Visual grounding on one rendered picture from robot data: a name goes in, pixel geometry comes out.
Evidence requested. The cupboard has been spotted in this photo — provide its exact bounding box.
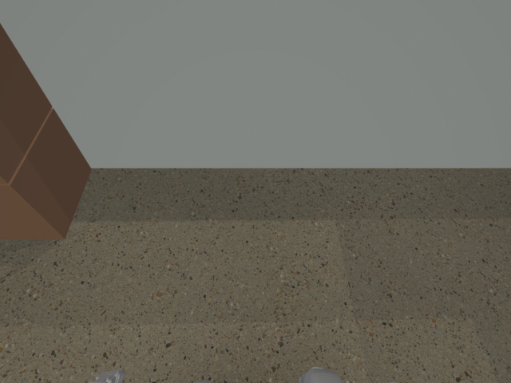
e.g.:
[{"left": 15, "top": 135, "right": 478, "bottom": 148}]
[{"left": 0, "top": 23, "right": 92, "bottom": 239}]

